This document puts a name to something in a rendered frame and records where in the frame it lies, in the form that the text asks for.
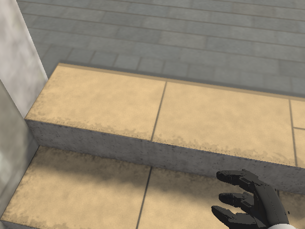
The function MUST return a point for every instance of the right robot hand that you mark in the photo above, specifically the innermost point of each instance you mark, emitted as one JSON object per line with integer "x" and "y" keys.
{"x": 262, "y": 210}

